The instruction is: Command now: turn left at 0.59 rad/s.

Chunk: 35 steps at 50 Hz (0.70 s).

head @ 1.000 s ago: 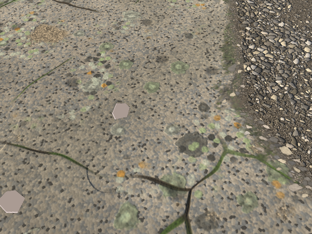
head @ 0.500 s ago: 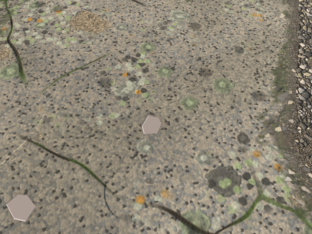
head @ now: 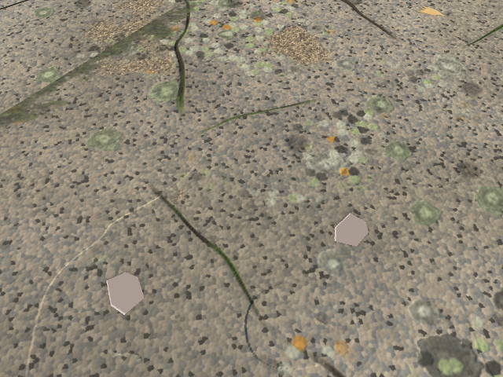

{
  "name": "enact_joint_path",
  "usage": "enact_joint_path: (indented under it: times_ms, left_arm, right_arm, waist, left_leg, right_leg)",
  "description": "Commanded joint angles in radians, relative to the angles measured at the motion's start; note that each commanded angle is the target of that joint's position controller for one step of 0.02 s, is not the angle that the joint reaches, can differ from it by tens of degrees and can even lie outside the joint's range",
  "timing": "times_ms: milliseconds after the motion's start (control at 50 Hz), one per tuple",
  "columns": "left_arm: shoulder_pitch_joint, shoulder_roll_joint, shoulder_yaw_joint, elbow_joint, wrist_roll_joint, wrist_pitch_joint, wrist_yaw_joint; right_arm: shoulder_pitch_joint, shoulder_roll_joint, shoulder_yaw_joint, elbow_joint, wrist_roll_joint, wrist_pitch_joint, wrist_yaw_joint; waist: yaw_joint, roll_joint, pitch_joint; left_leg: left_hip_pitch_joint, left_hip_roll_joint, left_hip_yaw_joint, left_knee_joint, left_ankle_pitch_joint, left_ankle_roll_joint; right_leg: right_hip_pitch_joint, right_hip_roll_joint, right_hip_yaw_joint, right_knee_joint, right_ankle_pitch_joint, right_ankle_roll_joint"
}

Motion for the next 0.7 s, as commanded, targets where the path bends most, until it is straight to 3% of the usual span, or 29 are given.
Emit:
enact_joint_path:
  times_ms: [20,40,60,80,100,120,160,220,320,400,460,480,500,520,540,560,580,620,660,700]
  left_arm:
    - [0.041,0.101,0.034,-0.033,0.015,-0.014,-0.005]
    - [-0.024,0.069,0.017,-0.098,0.054,-0.017,0.001]
    - [-0.097,0.115,0.031,-0.111,0.037,-0.021,0.010]
    - [-0.095,0.136,0.040,-0.102,0.016,-0.018,0.012]
    - [-0.051,0.139,0.046,-0.073,0.016,-0.017,0.012]
    - [-0.038,0.146,0.050,-0.060,0.019,-0.018,0.009]
    - [-0.034,0.127,0.046,-0.054,0.014,-0.030,-0.009]
    - [-0.071,0.103,0.034,-0.051,0.006,-0.059,-0.026]
    - [-0.106,0.086,0.018,-0.050,-0.001,-0.090,-0.046]
    - [-0.122,0.090,0.011,-0.061,-0.011,-0.106,-0.057]
    - [-0.062,0.090,0.009,-0.044,-0.012,-0.120,-0.062]
    - [-0.009,0.095,0.013,-0.025,-0.009,-0.121,-0.059]
    - [0.079,0.114,0.021,-0.003,-0.008,-0.123,-0.052]
    - [0.215,0.173,0.034,0.017,0.004,-0.126,-0.043]
    - [0.293,0.288,0.066,0.042,0.011,-0.121,-0.049]
    - [0.283,0.205,0.043,0.038,0.001,-0.123,-0.056]
    - [0.245,0.159,0.026,0.030,0.002,-0.123,-0.053]
    - [0.181,0.122,0.011,0.014,0.013,-0.118,-0.051]
    - [0.156,0.108,0.002,0.010,0.017,-0.116,-0.046]
    - [0.163,0.117,0.003,0.018,0.009,-0.118,-0.042]
  right_arm:
    - [0.113,-0.194,-0.070,-0.049,-0.004,-0.015,-0.014]
    - [0.101,-0.294,-0.083,-0.082,-0.025,-0.027,-0.019]
    - [0.132,-0.248,-0.072,-0.077,-0.056,-0.051,-0.012]
    - [0.087,-0.216,-0.058,-0.066,-0.053,-0.066,-0.014]
    - [0.051,-0.179,-0.052,-0.058,-0.025,-0.071,-0.021]
    - [0.039,-0.142,-0.039,-0.054,-0.003,-0.072,-0.027]
    - [0.052,-0.116,-0.021,-0.047,-0.010,-0.076,-0.035]
    - [0.086,-0.119,-0.019,-0.024,-0.024,-0.095,-0.039]
    - [0.123,-0.166,-0.030,0.013,-0.013,-0.116,-0.030]
    - [0.147,-0.175,-0.030,0.038,-0.003,-0.119,-0.015]
    - [0.138,-0.160,-0.023,0.048,0.001,-0.114,-0.007]
    - [0.139,-0.141,-0.016,0.051,-0.002,-0.112,-0.006]
    - [0.131,-0.107,-0.004,0.051,-0.009,-0.114,-0.006]
    - [0.103,-0.043,0.018,0.030,-0.021,-0.119,-0.006]
    - [0.123,-0.035,0.020,-0.019,-0.004,-0.139,-0.015]
    - [0.099,-0.127,-0.003,-0.010,0.005,-0.150,-0.020]
    - [0.077,-0.143,-0.011,-0.006,0.013,-0.157,-0.014]
    - [0.047,-0.112,-0.006,0.001,-0.003,-0.161,-0.007]
    - [0.045,-0.082,-0.003,0.005,-0.009,-0.159,0.001]
    - [0.024,-0.060,0.003,-0.001,-0.014,-0.153,0.002]
  waist:
    - [-0.019,0.095,-0.139]
    - [-0.025,0.341,-0.115]
    - [-0.097,0.245,-0.179]
    - [-0.063,0.195,-0.140]
    - [-0.034,0.142,-0.140]
    - [-0.032,0.141,-0.134]
    - [-0.033,0.168,-0.114]
    - [-0.052,0.163,-0.073]
    - [-0.081,0.148,-0.029]
    - [-0.091,0.129,0.000]
    - [-0.044,0.110,-0.012]
    - [-0.017,0.103,-0.032]
    - [0.025,0.090,-0.065]
    - [0.080,-0.041,-0.139]
    - [0.075,-0.315,-0.181]
    - [0.087,-0.204,-0.121]
    - [0.070,-0.157,-0.055]
    - [0.044,-0.082,-0.015]
    - [0.019,-0.098,-0.010]
    - [0.017,-0.088,-0.008]
  left_leg:
    - [0.296,0.118,-0.213,-0.257,0.401,0.124]
    - [0.321,0.359,-0.550,-0.260,0.650,0.327]
    - [0.272,0.372,-0.567,-0.291,0.563,0.404]
    - [0.242,0.310,-0.471,-0.292,0.482,0.351]
    - [0.246,0.245,-0.405,-0.302,0.265,0.287]
    - [0.248,0.216,-0.390,-0.325,0.077,0.254]
    - [0.219,0.180,-0.389,-0.389,-0.147,0.245]
    - [0.236,0.175,-0.370,-0.434,-0.132,0.237]
    - [0.199,0.195,-0.360,-0.440,-0.107,0.249]
    - [0.158,0.211,-0.387,-0.427,-0.148,0.259]
    - [0.112,0.192,-0.374,-0.373,-0.117,0.235]
    - [0.081,0.167,-0.355,-0.329,-0.086,0.218]
    - [0.017,0.130,-0.318,-0.241,-0.045,0.187]
    - [-0.095,0.039,-0.209,0.037,-0.029,0.128]
    - [-0.375,-0.073,-0.076,0.337,-0.216,0.067]
    - [-0.497,-0.034,-0.137,0.493,-0.272,0.056]
    - [-0.548,0.006,-0.147,0.544,-0.184,0.066]
    - [-0.538,0.059,-0.116,0.511,-0.046,0.062]
    - [-0.463,0.082,-0.097,0.450,0.032,0.046]
    - [-0.451,0.082,-0.070,0.380,0.090,0.020]
  right_leg:
    - [-0.136,-0.066,-0.011,0.223,-0.001,-0.035]
    - [-0.407,0.085,0.001,0.454,-0.414,0.042]
    - [-0.404,0.087,0.148,0.618,-0.437,0.038]
    - [-0.408,0.068,0.174,0.659,-0.352,0.023]
    - [-0.416,0.048,0.174,0.629,-0.251,0.015]
    - [-0.426,0.036,0.168,0.590,-0.177,0.013]
    - [-0.402,0.048,0.142,0.557,-0.053,0.015]
    - [-0.377,0.053,0.133,0.362,0.035,0.010]
    - [-0.279,0.060,0.126,0.127,0.060,-0.004]
    - [-0.213,0.065,0.115,0.049,0.032,-0.033]
    - [-0.064,0.081,0.090,-0.041,0.076,-0.066]
    - [0.029,0.094,0.080,-0.063,0.075,-0.075]
    - [0.160,0.067,0.115,-0.069,0.062,-0.094]
    - [0.328,-0.084,0.303,-0.131,-0.005,-0.152]
    - [0.490,-0.264,0.701,-0.258,-0.234,-0.297]
    - [0.471,-0.283,0.780,-0.300,-0.371,-0.321]
    - [0.433,-0.253,0.695,-0.301,-0.355,-0.295]
    - [0.353,-0.186,0.548,-0.323,-0.170,-0.270]
    - [0.270,-0.135,0.435,-0.357,-0.004,-0.255]
    - [0.243,-0.115,0.355,-0.378,0.142,-0.262]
